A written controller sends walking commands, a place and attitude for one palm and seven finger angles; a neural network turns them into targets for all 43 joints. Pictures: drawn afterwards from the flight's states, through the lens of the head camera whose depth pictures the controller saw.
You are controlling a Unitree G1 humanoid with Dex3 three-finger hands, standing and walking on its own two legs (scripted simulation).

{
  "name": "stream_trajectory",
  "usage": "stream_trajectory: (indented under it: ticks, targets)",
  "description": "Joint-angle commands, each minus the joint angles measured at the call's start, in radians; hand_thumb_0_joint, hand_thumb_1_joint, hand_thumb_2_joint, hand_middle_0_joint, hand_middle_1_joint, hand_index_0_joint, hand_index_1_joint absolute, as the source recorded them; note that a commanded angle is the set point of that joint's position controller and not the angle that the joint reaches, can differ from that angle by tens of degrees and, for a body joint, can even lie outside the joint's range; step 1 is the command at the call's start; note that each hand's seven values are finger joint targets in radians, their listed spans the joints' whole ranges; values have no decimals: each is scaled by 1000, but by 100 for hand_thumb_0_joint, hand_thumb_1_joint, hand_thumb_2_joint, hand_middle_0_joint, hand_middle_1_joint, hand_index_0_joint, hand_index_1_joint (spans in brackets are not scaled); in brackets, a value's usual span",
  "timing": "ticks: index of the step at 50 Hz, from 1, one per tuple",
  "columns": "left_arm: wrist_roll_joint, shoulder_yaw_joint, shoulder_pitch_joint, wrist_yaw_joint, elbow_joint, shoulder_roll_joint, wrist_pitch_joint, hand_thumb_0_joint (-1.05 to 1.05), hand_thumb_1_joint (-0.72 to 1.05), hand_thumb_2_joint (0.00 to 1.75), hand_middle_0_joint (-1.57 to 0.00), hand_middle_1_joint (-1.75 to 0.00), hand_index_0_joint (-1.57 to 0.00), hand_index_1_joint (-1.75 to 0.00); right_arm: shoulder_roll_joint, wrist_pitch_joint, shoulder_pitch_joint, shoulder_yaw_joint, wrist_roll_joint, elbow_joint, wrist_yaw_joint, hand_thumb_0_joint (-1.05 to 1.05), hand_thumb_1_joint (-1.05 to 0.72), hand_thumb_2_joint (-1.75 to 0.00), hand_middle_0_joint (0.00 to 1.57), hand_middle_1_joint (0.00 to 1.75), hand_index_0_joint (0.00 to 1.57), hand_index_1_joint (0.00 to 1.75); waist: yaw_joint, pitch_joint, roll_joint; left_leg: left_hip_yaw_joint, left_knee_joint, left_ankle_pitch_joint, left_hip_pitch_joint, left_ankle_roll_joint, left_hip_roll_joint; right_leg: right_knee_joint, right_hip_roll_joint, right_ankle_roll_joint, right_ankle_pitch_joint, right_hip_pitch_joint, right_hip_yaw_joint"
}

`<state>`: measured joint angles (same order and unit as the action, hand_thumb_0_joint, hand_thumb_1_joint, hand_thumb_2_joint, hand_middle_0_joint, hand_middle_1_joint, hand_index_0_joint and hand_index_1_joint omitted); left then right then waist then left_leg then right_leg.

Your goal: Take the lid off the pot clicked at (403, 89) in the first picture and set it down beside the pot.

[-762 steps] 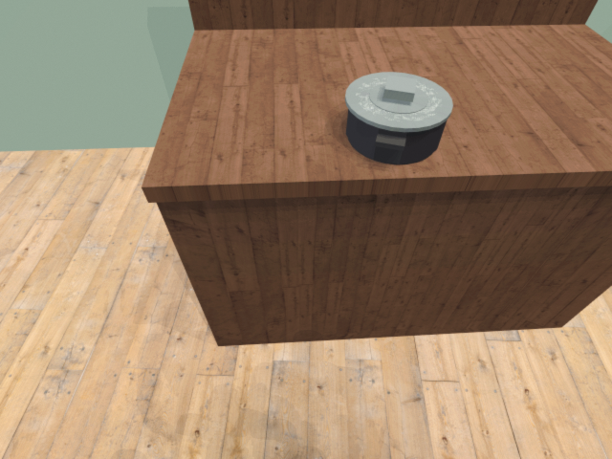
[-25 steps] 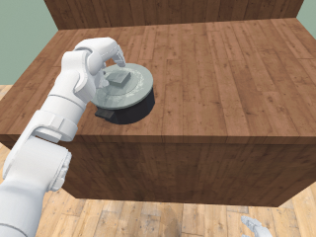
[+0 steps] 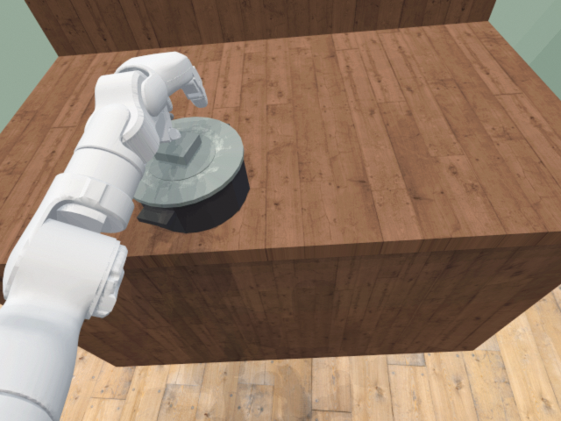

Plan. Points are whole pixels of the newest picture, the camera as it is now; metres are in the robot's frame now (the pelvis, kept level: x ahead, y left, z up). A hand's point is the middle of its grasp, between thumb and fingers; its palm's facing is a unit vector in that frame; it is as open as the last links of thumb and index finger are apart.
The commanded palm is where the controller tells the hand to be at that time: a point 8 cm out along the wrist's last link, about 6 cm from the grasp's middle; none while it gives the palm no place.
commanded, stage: move the open hand above the knob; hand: left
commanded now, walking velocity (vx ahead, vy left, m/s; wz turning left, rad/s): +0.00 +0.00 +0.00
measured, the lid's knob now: (177, 146) +0.51 +0.14 +0.12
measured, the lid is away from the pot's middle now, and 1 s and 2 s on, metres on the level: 0.00 0.00 0.00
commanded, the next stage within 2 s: lower the open fingers around the knob in 0.42 s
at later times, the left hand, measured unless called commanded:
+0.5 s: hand (156, 121) +0.48 +0.14 +0.19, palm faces -0.28 -0.06 -0.96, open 10.0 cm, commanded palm +0.47 +0.15 +0.25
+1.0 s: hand (167, 137) +0.48 +0.14 +0.16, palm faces -0.38 -0.08 -0.92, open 10.0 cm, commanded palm +0.47 +0.15 +0.22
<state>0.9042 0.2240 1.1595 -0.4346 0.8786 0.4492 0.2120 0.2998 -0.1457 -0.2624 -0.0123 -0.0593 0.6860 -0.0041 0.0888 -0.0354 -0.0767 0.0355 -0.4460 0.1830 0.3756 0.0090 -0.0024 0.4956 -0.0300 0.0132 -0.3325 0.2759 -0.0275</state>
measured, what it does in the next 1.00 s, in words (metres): stands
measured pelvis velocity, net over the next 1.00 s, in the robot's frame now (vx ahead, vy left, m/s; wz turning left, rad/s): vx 0.00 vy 0.01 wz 0.01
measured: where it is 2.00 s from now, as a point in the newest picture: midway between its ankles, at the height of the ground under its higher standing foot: outside the picture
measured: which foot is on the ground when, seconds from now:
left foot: down 0.00-1.00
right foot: down 0.00-1.00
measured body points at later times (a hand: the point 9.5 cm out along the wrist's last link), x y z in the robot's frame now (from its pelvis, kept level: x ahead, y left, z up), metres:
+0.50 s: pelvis +0.00 +0.00 +0.00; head +0.03 -0.03 +0.45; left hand +0.48 +0.14 +0.25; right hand +0.11 -0.25 -0.13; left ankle +0.02 +0.12 -0.74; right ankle -0.06 -0.13 -0.74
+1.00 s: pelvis +0.00 +0.01 +0.00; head +0.04 -0.02 +0.45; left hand +0.50 +0.14 +0.21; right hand +0.05 -0.26 -0.14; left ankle +0.02 +0.12 -0.74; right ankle -0.06 -0.13 -0.74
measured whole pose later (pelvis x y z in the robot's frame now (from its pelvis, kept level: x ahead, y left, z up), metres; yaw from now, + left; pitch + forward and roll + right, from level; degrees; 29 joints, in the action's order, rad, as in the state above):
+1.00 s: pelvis +0.00 +0.01 +0.00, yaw +0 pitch +7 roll +1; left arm 0.91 0.25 1.19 -0.44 1.01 0.42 0.25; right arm 0.29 -0.13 -0.28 -0.01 -0.06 0.70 0.01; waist 0.11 -0.04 -0.06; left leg 0.03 -0.47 0.19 0.41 0.02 -0.01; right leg 0.49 -0.03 0.02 -0.33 0.30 -0.02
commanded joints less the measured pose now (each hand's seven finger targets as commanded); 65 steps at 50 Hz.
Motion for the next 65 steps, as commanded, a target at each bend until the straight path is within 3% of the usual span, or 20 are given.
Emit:
stream_trajectory:
  ticks: [1,3,5,7,16,19,22,24,26,29,33,34,35,37,39,43,49,51,54,65]
  targets:
    - [24,-82,531,44,-136,261,4,0,-34,154,-85,-8,-85,-8,111,36,46,-26,1,-117,14,0,-90,-90,20,30,20,30,-21,-413,151,4,-41,-345,-325,78,-60,-42,67,-31,495,-12,51]
    - [5,-42,564,42,-222,216,-3,0,-34,154,-85,-8,-85,-8,109,41,49,-31,0,-128,12,0,-90,-90,20,30,20,30,-17,-449,100,-1,-47,-384,-368,77,-58,-41,62,-33,505,-8,55]
    - [16,-73,570,42,-209,250,0,0,-34,154,-85,-8,-85,-8,108,42,50,-29,3,-122,11,0,-90,-90,20,30,20,30,-18,-460,110,-6,-52,-385,-382,77,-58,-38,67,-32,493,1,53]
    - [14,-61,558,35,-155,240,12,0,-34,154,-85,-8,-85,-8,108,39,51,-24,0,-115,15,0,-90,-90,20,30,20,30,-12,-410,143,0,-44,-336,-346,75,-60,-44,67,-31,478,10,55]
    - [8,-7,604,28,-175,188,9,0,-34,154,-85,-8,-85,-8,102,31,63,-17,-5,-119,20,0,-90,-90,20,30,20,30,5,-408,115,-7,-44,-307,-357,69,-63,-46,67,-36,447,36,60]
    - [6,-27,600,34,-203,198,-1,0,-34,154,-85,-8,-85,-8,99,36,63,-21,0,-126,15,0,-90,-90,20,30,20,30,-4,-447,91,-17,-57,-365,-392,69,-59,-38,68,-39,459,32,60]
    - [11,-17,578,33,-123,186,23,0,-34,154,-85,-8,-85,-8,102,26,62,-14,-3,-114,19,0,-90,-90,20,30,20,30,-3,-379,132,-8,-34,-276,-331,64,-61,-50,69,-38,414,38,66]
    - [14,-53,599,41,-167,239,9,0,-34,154,-85,-8,-85,-8,106,27,63,-14,0,-124,19,0,-90,-90,20,30,20,30,-12,-434,112,-11,-38,-303,-345,66,-60,-43,65,-41,441,6,58]
    - [16,12,631,40,-172,158,10,0,-34,154,-85,-8,-85,-8,96,32,62,-15,-2,-122,19,0,-90,-90,20,30,20,30,3,-422,92,-15,-39,-306,-368,64,-58,-47,70,-41,415,46,66]
    - [6,-35,620,8,-19,211,84,0,-34,154,-85,-8,-85,-8,119,27,38,-16,2,-92,22,0,-90,-90,20,30,20,30,2,-400,141,-20,-33,-260,-325,69,-70,-54,71,-40,437,24,66]
    - [0,27,663,-13,-57,142,65,0,-34,154,-85,-8,-85,-8,120,42,26,-26,6,-96,28,0,-90,-90,20,30,20,30,24,-428,142,-22,-50,-271,-354,74,-73,-55,72,-37,449,49,66]
    - [8,7,697,-13,-94,166,56,0,-34,154,-85,-8,-85,-8,118,46,23,-27,6,-94,26,0,-90,-90,20,30,20,30,25,-447,126,-28,-48,-293,-374,72,-70,-51,75,-35,449,50,64]
    - [12,-2,663,-11,-79,168,51,0,-34,154,-85,-8,-85,-8,118,47,18,-29,9,-94,25,0,-90,-90,20,30,20,30,18,-458,113,-28,-59,-322,-388,74,-69,-45,76,-37,456,56,62]
    - [14,13,595,-14,20,143,60,0,-34,154,-85,-8,-85,-8,121,37,1,-27,7,-80,26,0,-90,-90,20,30,20,30,23,-380,140,-22,-51,-278,-336,71,-72,-52,81,-36,430,80,70]
    - [18,-59,607,1,-14,239,49,0,-34,154,-85,-8,-85,-8,131,32,-1,-25,8,-86,26,0,-90,-90,20,30,20,30,7,-406,149,-22,-39,-265,-313,69,-67,-48,76,-37,437,33,65]
    - [21,-30,618,23,-90,197,21,0,-34,154,-85,-8,-85,-8,118,44,-8,-34,10,-100,26,0,-90,-90,20,30,20,30,6,-472,76,-29,-65,-372,-387,73,-58,-42,76,-41,464,46,62]
    - [18,-29,598,33,-71,189,28,0,-34,154,-85,-8,-85,-8,118,42,-2,-29,7,-97,26,0,-90,-90,20,30,20,30,6,-445,92,-26,-53,-336,-372,72,-57,-47,80,-37,430,58,64]
    - [16,17,600,33,-67,128,27,0,-34,154,-85,-8,-85,-8,114,45,-2,-31,4,-90,28,0,-90,-90,20,30,20,30,19,-425,86,-25,-57,-342,-384,72,-55,-49,83,-38,422,92,66]
    - [8,-6,594,41,-78,150,18,0,-34,154,-85,-8,-85,-8,117,44,-6,-31,8,-86,29,0,-90,-90,20,30,20,30,19,-449,86,-31,-60,-346,-397,71,-53,-47,82,-38,416,88,66]
    - [11,-11,515,49,46,161,34,0,-34,154,-85,-8,-85,-8,121,22,0,-23,5,-72,48,0,-90,-90,20,30,20,30,24,-386,158,3,-57,-253,-292,74,-62,-46,77,-32,455,56,56]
